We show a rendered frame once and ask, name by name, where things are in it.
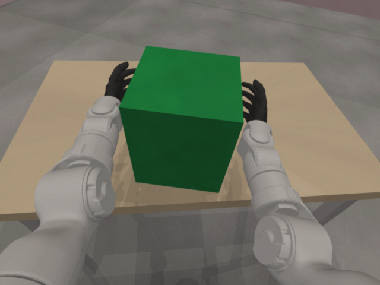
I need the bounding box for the robot left forearm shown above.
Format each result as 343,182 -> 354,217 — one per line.
34,96 -> 123,217

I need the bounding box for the right robot upper arm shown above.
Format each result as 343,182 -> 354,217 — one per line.
253,213 -> 380,285

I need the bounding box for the left robot hand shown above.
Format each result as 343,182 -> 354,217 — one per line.
104,61 -> 136,102

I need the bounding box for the left robot upper arm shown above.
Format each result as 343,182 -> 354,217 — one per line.
0,165 -> 116,285

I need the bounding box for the carton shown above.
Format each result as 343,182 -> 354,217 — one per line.
119,46 -> 244,193

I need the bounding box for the right robot hand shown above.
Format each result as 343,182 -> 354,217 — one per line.
242,80 -> 267,123

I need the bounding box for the table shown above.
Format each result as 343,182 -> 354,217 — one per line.
0,61 -> 380,274

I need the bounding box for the robot right forearm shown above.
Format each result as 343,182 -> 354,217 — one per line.
237,120 -> 319,223

